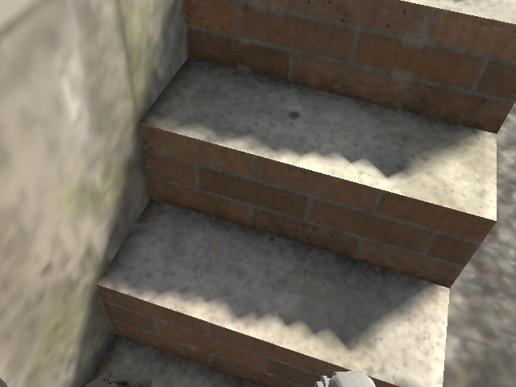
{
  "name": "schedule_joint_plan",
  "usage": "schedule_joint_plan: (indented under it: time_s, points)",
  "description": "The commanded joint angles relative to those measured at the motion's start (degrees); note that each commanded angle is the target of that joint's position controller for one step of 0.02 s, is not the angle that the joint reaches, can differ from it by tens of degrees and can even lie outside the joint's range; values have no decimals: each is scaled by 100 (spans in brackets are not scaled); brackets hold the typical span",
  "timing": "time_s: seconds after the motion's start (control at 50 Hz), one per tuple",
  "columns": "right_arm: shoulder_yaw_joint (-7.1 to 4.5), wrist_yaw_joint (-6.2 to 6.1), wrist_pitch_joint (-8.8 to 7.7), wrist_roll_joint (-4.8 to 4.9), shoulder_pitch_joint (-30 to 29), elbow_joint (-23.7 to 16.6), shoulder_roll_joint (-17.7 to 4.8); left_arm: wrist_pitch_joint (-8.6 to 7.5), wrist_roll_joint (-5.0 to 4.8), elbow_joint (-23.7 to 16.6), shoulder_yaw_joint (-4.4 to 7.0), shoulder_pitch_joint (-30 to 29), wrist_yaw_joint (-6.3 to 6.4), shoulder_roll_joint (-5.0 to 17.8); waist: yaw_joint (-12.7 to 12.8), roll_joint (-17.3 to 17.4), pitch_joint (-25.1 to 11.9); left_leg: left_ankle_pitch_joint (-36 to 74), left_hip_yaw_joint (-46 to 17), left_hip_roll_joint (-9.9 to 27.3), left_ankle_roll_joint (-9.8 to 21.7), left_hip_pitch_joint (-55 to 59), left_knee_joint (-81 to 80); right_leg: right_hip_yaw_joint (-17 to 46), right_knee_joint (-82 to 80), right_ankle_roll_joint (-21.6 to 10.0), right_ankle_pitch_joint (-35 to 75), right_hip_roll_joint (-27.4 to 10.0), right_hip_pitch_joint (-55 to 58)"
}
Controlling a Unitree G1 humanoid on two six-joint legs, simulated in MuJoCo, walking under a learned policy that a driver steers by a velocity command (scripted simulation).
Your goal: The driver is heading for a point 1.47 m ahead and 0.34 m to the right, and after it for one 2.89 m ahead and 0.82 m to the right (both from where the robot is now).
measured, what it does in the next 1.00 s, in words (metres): climbs, turning right: right foot 0.22 m higher, then left foot 0.21 m higher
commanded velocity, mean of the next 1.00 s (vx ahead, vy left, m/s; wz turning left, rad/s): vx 0.50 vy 0.00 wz -0.40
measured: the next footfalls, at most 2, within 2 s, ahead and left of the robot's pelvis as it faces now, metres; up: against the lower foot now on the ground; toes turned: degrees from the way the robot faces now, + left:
right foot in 0.20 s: +0.22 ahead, -0.15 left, +0.22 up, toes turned -8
left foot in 0.68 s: +0.56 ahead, +0.01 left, +0.43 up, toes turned -23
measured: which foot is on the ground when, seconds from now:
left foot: down 0.00-0.22, up 0.24-0.66, down 0.68-1.00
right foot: up 0.00-0.18, down 0.20-0.70, up 0.72-1.00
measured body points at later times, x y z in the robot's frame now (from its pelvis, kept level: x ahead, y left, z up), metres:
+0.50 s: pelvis +0.25 -0.07 +0.19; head +0.24 -0.08 +0.64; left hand +0.29 +0.17 +0.05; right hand +0.47 -0.29 +0.15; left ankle +0.33 +0.07 -0.17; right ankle +0.18 -0.15 -0.53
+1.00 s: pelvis +0.52 -0.08 +0.41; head +0.53 -0.08 +0.86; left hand +0.83 -0.01 +0.34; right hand +0.35 -0.21 +0.25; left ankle +0.52 +0.02 -0.31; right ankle +0.52 -0.25 -0.01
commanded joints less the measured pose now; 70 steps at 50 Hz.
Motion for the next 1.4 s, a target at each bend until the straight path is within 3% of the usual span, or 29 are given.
schedule_joint_plan:
  time_s: [0.02,0.1,0.16,0.2,0.22,0.26,0.32,0.36,0.38,0.44,0.5,0.58,0.68,0.7,0.72,0.76,0.8,0.84,1.0,1.06,1.12,1.14,1.16,1.18,1.22,1.28,1.3,1.34,1.4]
  points:
    - [-66,-26,-10,7,933,387,-408,-213,-72,-1127,-378,-1483,-44,-438,-291,577,814,-276,-1075,1951,748,1235,-964,620,800,-197,-4,-139,-3214]
    - [-82,-220,22,252,-43,325,-956,-196,283,-1821,-686,-2141,-126,-622,214,836,121,1560,153,1408,788,-2192,-2907,-1034,-2836,-69,933,-449,1348]
    - [-263,-95,-19,128,123,420,-1800,-171,282,-1170,-228,-701,-120,95,859,1677,-1723,11582,860,1714,938,305,-840,-1697,-4061,-621,-826,547,3725]
    - [-407,-18,-92,167,-140,14,-1613,107,431,-37,-68,1083,-125,133,1113,1403,-2187,10809,996,1670,793,1146,1739,-715,-6157,-1214,-634,785,4365]
    - [-387,141,-198,242,-639,-586,-1264,124,437,370,278,1888,-28,985,1339,-592,-1883,7032,1014,886,337,-1314,4035,2383,-7505,-1870,453,-460,5553]
    - [-87,336,-165,-305,-1162,-962,-61,258,285,458,493,1062,243,1278,713,-1221,-1211,1203,-539,97,197,-3490,7995,5172,-10111,-1548,-424,-1225,4978]
    - [96,193,43,-280,-1204,-1161,485,113,476,1053,306,373,98,427,-325,-41,753,829,-378,143,67,-4520,8914,3304,-9588,-1314,-1699,-877,2890]
    - [96,51,167,-155,-1118,-1227,451,-52,540,1292,274,383,-46,216,-392,-373,743,253,-57,-67,39,-4987,9910,2275,-9733,-1305,-305,-650,3113]
    - [219,598,-90,-98,-1989,-1682,-39,-133,590,1143,149,383,-165,-33,120,170,216,442,-1156,-390,448,-5749,9748,2237,-9515,-1903,1916,-687,3335]
    - [331,843,-294,-160,-2344,-1763,102,-171,799,1559,508,1071,-261,1007,-1,-465,-330,-103,-171,-415,532,-6067,10383,2136,-10267,-2348,3321,-1183,4171]
    - [532,785,-420,-102,-2767,-1690,522,-139,909,2502,220,3062,-436,221,378,-40,466,-984,-837,-610,801,-10018,13411,2688,-9879,-1948,2801,-1518,6929]
    - [589,790,-86,-44,-4601,-2729,431,-295,919,2133,195,2017,-432,589,19,-630,78,674,902,397,784,-5539,8903,1170,-11937,-1480,2478,-707,2672]
    - [193,1085,1219,124,-2120,-1801,-478,-683,236,2326,773,1621,-1007,1869,-1374,-932,-1392,704,1355,-862,-155,-2891,2671,1035,-9628,-2105,14645,-1661,6535]
    - [46,1016,1410,-91,-573,-1095,-418,-522,472,2735,683,2095,-1085,1278,-1488,-455,-2071,1263,208,-638,244,-1195,1894,1263,-8033,-2159,13694,-1588,5861]
    - [-292,436,360,-30,-81,-360,-1235,-800,-168,1895,860,1908,-242,1309,-573,1386,-3516,1139,-2402,1216,1259,1535,2692,412,-5545,-876,5735,-82,4969]
    - [-285,-52,130,325,-1029,255,-364,-454,543,1322,579,679,-337,-159,-77,253,-1288,-3478,-3748,1316,1040,-685,1101,1100,-2681,-831,3446,668,2536]
    - [-135,-176,-14,191,-877,970,360,-274,630,872,321,121,-338,-859,167,98,307,-2691,-2516,1137,687,-1855,1450,1143,-2289,-1134,3623,572,1408]
    - [123,636,5,-239,-977,767,1000,-13,-35,1237,354,287,-466,235,-308,1104,-61,1882,-2091,1039,1306,-669,860,1853,-720,-1622,2371,895,-840]
    - [132,834,-160,-752,-8,1890,334,88,160,81,-135,-1867,-148,234,176,-65,-520,176,-792,1071,908,-1339,-632,230,-1744,-1758,1551,-158,-1640]
    - [-170,1426,-213,-376,530,2201,-555,735,108,-939,-338,-4040,-377,199,-143,1073,-278,2636,-831,1660,1821,-3225,-2813,-1022,-4401,-1314,-994,-52,1324]
    - [-190,1729,-492,-65,138,1920,-1133,739,209,21,-32,-1201,-603,555,897,1237,-1194,11740,-54,1988,1883,363,-935,-1394,-4956,-1256,530,479,1573]
    - [-178,1725,-526,-216,697,2103,-1049,703,196,90,28,-1115,-571,671,573,1452,-1555,12587,-19,1919,1745,928,-438,-1265,-5403,-1377,801,509,1964]
    - [-495,510,-678,508,353,1344,-1069,264,442,795,120,292,-408,-183,812,443,-2186,10404,767,1315,600,480,942,-1060,-5728,-1343,72,557,4058]
    - [-368,287,-701,529,503,1157,-937,221,489,1057,195,537,-358,-36,734,73,-2013,8399,664,972,570,-721,1944,110,-6765,-1462,-1116,345,4792]
    - [-484,204,-578,177,-718,588,-563,280,417,1240,538,632,-186,707,1075,-1359,-1208,2360,226,-412,230,-2746,7448,3969,-10041,-2378,-1882,-1323,4238]
    - [-35,60,-532,16,-1513,-1025,835,-240,363,1974,656,480,-110,604,225,-87,-131,144,-1030,-486,164,-5230,11457,3072,-10082,-1929,330,-1463,4388]
    - [-7,912,-257,-381,-1246,-121,389,-149,20,1861,283,558,-319,520,679,1306,578,417,-2070,-688,621,-6419,11524,4101,-9769,-2335,2309,-1677,3898]
    - [78,1183,-213,-574,-992,-647,452,-219,278,2300,167,703,-492,142,-242,957,-129,-295,-1455,-392,1030,-7275,11368,2552,-9952,-2215,4032,-1802,4705]
    - [17,4,-253,270,-1732,-1097,593,-735,408,2588,439,951,-230,157,-232,-175,-332,-73,-728,-561,228,-6243,12224,896,-10677,-1337,2246,-1485,4718]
